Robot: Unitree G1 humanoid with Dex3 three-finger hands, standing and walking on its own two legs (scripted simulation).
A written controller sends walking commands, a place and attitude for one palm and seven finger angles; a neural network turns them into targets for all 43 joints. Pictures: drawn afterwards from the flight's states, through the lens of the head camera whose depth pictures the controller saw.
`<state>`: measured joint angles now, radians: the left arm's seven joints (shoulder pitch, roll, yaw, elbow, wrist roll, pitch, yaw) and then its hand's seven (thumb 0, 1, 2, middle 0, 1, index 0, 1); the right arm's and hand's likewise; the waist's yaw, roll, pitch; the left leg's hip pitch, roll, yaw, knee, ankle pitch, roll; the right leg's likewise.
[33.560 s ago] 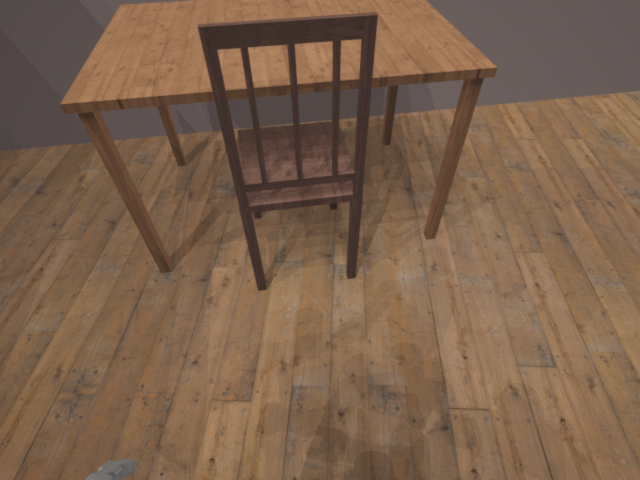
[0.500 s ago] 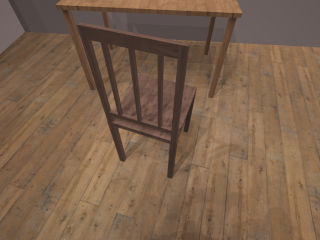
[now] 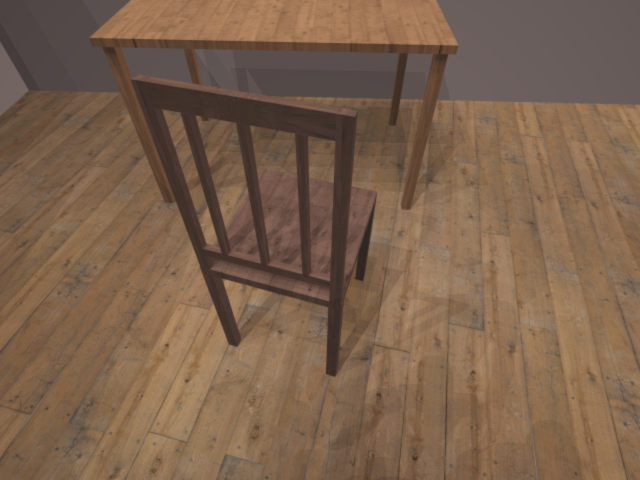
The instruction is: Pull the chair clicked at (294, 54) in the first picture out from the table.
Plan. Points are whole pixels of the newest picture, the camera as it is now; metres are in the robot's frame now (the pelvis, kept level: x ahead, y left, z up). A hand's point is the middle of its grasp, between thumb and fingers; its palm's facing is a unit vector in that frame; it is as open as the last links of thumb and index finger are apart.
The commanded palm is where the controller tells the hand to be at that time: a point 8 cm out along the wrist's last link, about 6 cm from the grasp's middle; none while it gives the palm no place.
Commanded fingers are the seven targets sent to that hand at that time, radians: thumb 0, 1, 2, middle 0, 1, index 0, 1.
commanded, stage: let the arm hang, fingers relaxed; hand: left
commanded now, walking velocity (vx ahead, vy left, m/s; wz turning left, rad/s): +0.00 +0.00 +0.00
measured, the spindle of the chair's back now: (256, 203) +0.62 +0.16 -0.06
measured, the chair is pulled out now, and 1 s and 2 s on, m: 0.61 0.61 0.61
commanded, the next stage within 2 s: look to check the result in 0.04 s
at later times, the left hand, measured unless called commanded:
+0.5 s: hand out of the picture -0.01 +0.16 -0.18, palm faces +0.02 -0.99 -0.16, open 7.4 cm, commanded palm none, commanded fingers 0.00 0.90 0.90 -0.20 -0.30 -0.20 -0.30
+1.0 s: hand out of the picture +0.00 +0.16 -0.18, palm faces +0.01 -0.98 -0.19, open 7.4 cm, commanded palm none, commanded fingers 0.00 0.90 0.90 -0.20 -0.30 -0.20 -0.30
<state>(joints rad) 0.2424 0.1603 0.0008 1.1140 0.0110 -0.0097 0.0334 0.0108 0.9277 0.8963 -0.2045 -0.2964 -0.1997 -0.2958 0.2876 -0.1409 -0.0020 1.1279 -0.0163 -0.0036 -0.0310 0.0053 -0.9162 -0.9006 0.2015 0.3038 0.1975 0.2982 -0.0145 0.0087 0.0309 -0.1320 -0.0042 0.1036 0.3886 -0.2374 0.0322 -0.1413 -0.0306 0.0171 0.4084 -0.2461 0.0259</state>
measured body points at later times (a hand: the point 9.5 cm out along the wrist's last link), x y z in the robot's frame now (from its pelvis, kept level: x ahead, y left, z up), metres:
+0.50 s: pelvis +0.01 +0.00 +0.00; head +0.02 +0.00 +0.45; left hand -0.01 +0.21 -0.16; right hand +0.00 -0.22 -0.16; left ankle -0.02 +0.09 -0.74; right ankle -0.02 -0.14 -0.74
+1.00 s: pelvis +0.01 +0.00 +0.00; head +0.03 -0.01 +0.45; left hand +0.00 +0.22 -0.16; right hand -0.01 -0.21 -0.16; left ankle -0.02 +0.09 -0.74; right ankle -0.02 -0.14 -0.74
